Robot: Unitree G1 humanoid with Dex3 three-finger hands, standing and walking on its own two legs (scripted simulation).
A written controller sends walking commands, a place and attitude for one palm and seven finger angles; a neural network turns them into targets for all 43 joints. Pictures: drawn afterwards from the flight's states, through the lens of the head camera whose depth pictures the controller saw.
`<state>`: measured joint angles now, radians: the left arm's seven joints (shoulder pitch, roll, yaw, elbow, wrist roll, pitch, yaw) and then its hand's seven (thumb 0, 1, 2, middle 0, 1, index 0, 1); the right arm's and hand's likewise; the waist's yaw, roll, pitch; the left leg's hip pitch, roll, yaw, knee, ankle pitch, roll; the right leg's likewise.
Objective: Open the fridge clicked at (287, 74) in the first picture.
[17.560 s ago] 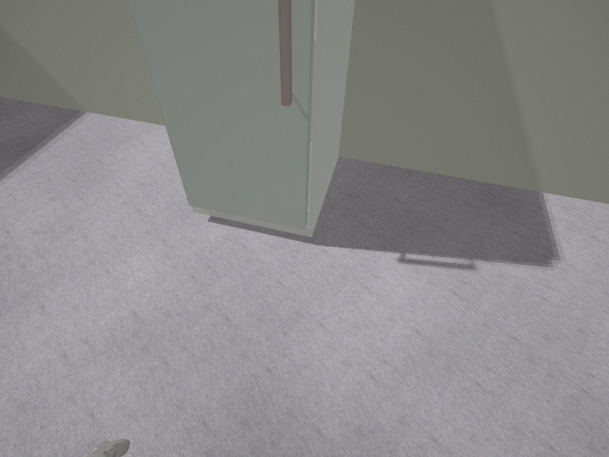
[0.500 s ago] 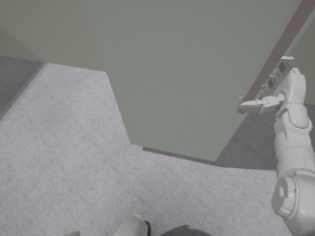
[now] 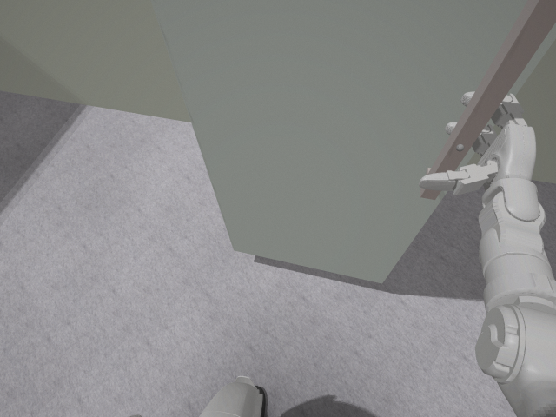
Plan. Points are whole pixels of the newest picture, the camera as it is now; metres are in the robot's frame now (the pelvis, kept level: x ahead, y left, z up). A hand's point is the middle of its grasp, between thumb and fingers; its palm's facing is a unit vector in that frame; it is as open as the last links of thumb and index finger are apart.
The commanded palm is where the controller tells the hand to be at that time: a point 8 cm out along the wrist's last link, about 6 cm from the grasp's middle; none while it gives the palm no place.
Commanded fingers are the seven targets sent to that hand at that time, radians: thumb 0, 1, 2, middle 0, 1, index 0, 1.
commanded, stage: slide the fingers in behind the handle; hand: right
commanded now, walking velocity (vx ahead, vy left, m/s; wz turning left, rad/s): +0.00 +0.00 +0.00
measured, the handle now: (487, 85) +0.54 -0.18 +0.17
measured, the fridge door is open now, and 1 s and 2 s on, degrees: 0 0 0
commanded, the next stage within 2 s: grip the handle and tug to test in 0.42 s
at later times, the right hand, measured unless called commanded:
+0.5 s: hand (450, 144) +0.50 -0.15 +0.10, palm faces +0.04 +1.00 -0.01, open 14.0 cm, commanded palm +0.46 -0.20 +0.11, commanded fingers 0.00 0.50 -0.30 0.30 1.20 0.30 1.20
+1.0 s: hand (453, 143) +0.49 -0.15 +0.11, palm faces +0.06 +1.00 -0.01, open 8.8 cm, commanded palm +0.46 -0.21 +0.11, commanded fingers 0.00 -0.67 -0.80 0.43 1.37 0.43 1.37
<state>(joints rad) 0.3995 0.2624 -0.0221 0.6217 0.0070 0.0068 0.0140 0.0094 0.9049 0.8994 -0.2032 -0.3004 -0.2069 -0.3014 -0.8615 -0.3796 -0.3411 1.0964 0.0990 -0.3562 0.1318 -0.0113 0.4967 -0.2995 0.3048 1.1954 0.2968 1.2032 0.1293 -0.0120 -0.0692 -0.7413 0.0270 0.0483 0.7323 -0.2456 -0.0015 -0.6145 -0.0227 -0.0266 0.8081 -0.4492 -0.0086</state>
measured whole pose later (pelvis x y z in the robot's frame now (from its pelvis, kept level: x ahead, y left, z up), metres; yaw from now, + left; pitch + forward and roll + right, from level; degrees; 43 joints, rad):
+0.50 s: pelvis +0.01 +0.00 +0.00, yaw +0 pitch +15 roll +1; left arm 0.40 0.26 -0.02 0.63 0.01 0.01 0.00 0.01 0.90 0.90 -0.20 -0.30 -0.21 -0.30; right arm -0.87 -0.33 -0.30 1.09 0.09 -0.34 0.09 -0.01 0.50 -0.30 0.31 1.20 0.30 1.20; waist 0.12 -0.02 -0.08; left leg -0.73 0.03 0.05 0.73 -0.26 -0.01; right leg -0.60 -0.02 -0.02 0.81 -0.46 -0.01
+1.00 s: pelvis +0.01 +0.00 +0.00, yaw +0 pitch +15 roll +1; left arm 0.40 0.27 -0.01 0.62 0.01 0.02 0.01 0.01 0.91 0.90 -0.20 -0.30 -0.21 -0.30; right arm -0.85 -0.36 -0.33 1.09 0.09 -0.35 0.11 0.00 -0.23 -0.61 0.38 1.30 0.38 1.31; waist 0.13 -0.02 -0.08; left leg -0.73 0.02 0.05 0.73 -0.25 0.00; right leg -0.60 -0.03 -0.02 0.80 -0.45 0.00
